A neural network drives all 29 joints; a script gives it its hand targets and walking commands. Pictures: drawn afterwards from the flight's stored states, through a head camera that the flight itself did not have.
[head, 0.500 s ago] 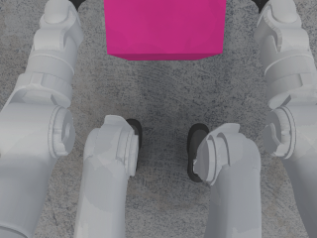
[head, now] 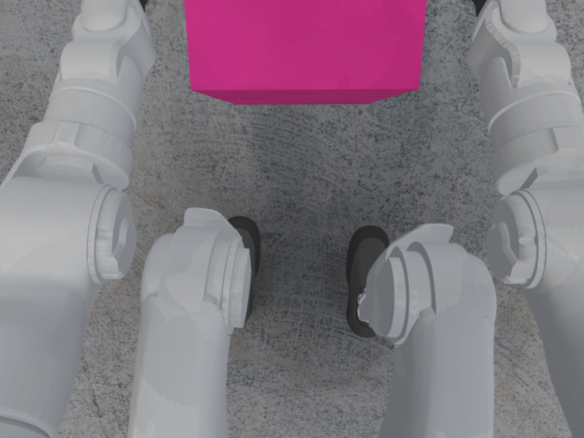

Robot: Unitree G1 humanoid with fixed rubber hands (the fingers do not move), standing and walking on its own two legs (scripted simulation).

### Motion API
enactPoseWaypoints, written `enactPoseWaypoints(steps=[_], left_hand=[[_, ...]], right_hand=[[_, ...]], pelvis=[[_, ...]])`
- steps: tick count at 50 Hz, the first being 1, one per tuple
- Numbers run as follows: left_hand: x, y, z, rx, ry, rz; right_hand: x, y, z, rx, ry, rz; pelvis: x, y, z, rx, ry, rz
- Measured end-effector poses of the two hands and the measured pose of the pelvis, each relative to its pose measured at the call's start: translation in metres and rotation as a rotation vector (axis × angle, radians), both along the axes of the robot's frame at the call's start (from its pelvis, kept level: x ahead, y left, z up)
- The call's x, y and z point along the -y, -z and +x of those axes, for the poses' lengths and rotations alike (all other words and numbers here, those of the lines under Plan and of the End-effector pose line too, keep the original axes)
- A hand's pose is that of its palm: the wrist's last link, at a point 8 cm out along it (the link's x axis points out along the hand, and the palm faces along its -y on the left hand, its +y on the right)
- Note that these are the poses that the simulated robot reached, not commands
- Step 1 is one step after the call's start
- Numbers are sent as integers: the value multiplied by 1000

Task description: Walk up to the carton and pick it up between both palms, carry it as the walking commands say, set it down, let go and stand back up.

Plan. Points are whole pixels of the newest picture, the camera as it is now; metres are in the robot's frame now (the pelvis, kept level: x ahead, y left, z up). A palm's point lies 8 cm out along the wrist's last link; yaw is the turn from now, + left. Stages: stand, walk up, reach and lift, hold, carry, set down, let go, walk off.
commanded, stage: reach and lift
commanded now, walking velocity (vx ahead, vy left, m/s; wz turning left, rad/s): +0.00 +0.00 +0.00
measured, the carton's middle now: (302, 10) +0.55 +0.03 -0.24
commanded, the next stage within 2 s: none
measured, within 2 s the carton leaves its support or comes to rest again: leaves its support in 1.16 s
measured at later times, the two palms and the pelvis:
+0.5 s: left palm out of the picture +0.54 +0.18 -0.17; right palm out of the picture +0.56 -0.12 -0.17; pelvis +0.00 +0.00 +0.01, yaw +1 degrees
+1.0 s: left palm out of the picture +0.54 +0.18 -0.17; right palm out of the picture +0.56 -0.13 -0.17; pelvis +0.01 +0.00 -0.01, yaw +0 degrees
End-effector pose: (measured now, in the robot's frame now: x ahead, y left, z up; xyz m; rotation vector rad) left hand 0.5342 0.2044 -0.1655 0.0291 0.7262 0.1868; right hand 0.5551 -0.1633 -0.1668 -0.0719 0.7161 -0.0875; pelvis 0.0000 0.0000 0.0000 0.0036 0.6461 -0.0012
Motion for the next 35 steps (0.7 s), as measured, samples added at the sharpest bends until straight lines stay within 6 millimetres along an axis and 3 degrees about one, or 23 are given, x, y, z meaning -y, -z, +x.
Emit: enactPoseWaypoints(steps=[13,20,35], left_hand=[[23,2,5,4,30,-25],[25,2,5,4,25,-13],[27,1,7,-16,21,-6]], right_hand=[[-19,0,2,9,-20,25],[-37,2,2,13,-52,38],[-40,1,2,-2,-32,36]], pelvis=[[0,-2,-3,-1,0,0],[0,-4,-3,0,-3,4],[-1,0,-3,22,-6,4]])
